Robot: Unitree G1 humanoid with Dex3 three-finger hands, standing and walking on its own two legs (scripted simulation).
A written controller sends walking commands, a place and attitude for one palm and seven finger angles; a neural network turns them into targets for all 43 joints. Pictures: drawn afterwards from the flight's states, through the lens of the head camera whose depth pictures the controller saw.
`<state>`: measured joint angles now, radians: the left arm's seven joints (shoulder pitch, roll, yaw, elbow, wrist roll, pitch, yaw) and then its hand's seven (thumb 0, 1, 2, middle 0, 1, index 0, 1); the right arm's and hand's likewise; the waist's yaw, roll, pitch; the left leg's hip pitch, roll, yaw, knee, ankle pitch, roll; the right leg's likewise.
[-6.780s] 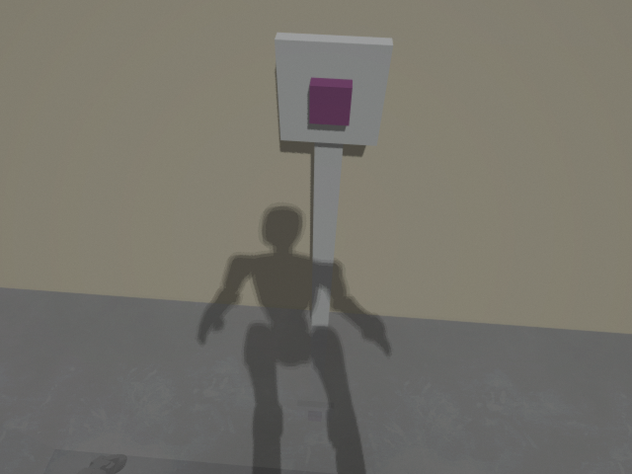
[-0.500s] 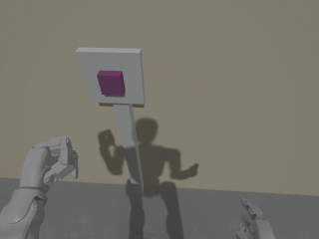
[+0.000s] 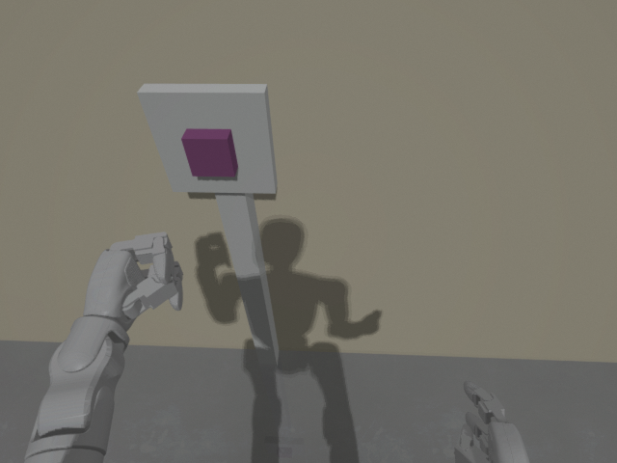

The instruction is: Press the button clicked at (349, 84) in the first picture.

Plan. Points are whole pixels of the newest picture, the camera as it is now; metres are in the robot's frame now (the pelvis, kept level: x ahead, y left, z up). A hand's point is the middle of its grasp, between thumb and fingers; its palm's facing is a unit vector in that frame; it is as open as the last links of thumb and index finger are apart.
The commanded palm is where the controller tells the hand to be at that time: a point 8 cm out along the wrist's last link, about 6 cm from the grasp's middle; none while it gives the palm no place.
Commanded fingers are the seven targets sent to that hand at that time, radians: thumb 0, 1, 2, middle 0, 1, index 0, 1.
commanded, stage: aim a knuckle at the button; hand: left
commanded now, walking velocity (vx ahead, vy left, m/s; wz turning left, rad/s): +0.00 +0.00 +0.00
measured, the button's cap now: (211, 152) +0.54 +0.21 +0.14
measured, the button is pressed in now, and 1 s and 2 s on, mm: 0 0 0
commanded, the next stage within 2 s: press the button with the knuckle in 2.00 s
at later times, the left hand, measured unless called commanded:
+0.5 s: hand (196, 234) +0.38 +0.19 +0.11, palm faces +0.07 -1.00 -0.02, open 3.1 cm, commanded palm +0.35 +0.24 +0.11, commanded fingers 0.00 0.90 0.90 -1.30 -1.50 -1.30 -1.50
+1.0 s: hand (225, 197) +0.46 +0.17 +0.11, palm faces +0.05 -1.00 -0.02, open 3.1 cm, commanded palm +0.42 +0.22 +0.10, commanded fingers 0.00 0.90 0.90 -1.30 -1.50 -1.30 -1.50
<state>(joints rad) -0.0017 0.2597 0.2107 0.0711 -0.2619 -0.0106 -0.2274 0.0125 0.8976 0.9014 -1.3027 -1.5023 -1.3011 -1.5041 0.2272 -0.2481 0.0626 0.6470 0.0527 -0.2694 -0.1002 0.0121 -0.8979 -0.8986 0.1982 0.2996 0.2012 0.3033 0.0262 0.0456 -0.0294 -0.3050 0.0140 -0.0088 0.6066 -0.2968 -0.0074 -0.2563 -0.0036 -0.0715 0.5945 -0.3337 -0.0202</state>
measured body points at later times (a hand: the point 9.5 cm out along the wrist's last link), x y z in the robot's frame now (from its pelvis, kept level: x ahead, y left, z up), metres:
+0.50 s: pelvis +0.01 +0.01 +0.00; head +0.02 +0.00 +0.45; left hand +0.37 +0.24 +0.12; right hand +0.15 -0.24 -0.10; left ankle +0.02 +0.13 -0.73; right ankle -0.01 -0.10 -0.73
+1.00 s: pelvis +0.01 +0.01 -0.01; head +0.05 +0.00 +0.44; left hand +0.45 +0.22 +0.11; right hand +0.05 -0.26 -0.13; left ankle +0.02 +0.13 -0.73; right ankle -0.01 -0.10 -0.73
